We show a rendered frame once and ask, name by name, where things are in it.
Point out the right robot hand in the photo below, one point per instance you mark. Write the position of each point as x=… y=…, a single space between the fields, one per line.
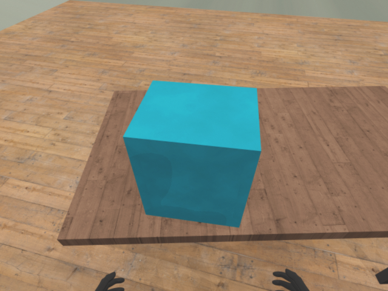
x=296 y=283

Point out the carton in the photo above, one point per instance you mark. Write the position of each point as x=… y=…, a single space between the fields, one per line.
x=194 y=149

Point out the left robot hand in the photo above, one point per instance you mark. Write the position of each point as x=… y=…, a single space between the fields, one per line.
x=109 y=281

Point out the table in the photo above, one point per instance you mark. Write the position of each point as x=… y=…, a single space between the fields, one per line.
x=322 y=174

